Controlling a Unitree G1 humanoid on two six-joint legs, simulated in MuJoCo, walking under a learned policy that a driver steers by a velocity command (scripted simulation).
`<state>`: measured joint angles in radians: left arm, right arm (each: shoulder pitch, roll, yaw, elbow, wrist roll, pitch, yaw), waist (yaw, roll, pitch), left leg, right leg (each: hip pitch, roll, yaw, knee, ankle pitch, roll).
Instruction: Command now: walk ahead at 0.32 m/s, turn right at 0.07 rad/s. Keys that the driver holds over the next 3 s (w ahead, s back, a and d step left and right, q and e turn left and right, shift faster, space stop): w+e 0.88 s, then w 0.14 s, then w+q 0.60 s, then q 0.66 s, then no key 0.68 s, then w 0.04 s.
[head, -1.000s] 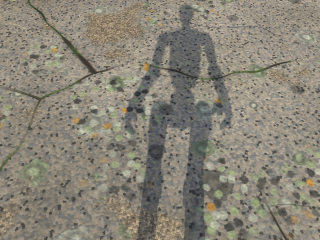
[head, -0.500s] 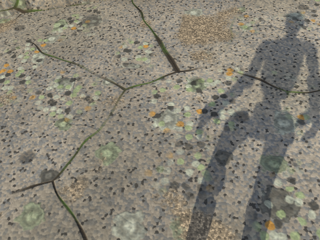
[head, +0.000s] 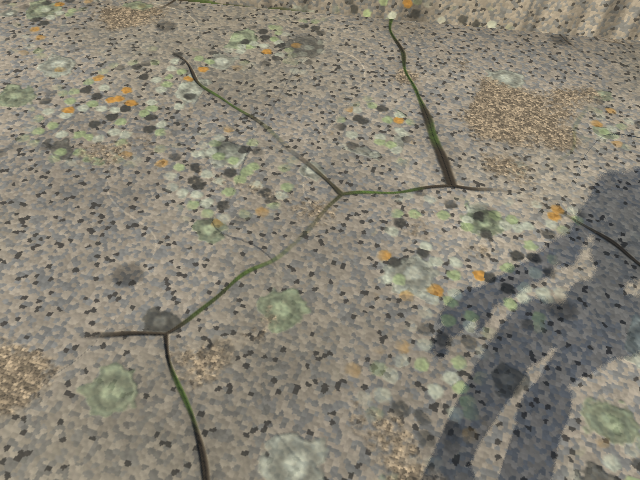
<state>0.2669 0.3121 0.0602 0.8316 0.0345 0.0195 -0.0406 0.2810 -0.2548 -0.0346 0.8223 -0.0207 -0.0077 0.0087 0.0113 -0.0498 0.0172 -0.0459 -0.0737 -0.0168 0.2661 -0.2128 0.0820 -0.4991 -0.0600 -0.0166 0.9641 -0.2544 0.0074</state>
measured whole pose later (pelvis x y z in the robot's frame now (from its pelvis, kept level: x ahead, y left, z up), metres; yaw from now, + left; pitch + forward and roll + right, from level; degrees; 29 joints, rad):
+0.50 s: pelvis +0.23 -0.09 -0.02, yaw -15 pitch +0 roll +0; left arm 0.22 0.28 0.06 0.81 0.01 -0.02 -0.02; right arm 0.27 -0.26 -0.02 0.86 -0.03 -0.07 0.01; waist -0.02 0.02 0.07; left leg -0.40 0.06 -0.01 1.22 -0.31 0.03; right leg -0.32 0.12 -0.03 0.50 -0.18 -0.12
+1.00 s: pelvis +0.53 -0.15 -0.02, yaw -32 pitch +1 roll +0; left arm 0.36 0.31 0.06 0.84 0.02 -0.04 -0.01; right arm 0.13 -0.27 -0.02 0.74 -0.04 -0.07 0.00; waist 0.05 -0.02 0.04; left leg -0.38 -0.03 0.03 0.53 -0.17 0.04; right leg -0.28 0.11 0.10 1.11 -0.39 -0.08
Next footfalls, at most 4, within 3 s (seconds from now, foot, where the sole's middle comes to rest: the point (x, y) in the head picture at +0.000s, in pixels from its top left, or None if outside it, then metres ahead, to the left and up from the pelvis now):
0.36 right None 0.30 -0.16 -0.79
0.90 left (376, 414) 0.67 -0.13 -0.79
1.38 right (500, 381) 0.76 -0.43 -0.79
1.86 left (436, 280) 1.06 -0.31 -0.79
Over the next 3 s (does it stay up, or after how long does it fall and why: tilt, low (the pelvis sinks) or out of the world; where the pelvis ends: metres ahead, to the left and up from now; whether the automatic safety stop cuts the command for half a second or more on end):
stays up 0.95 -0.39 0.00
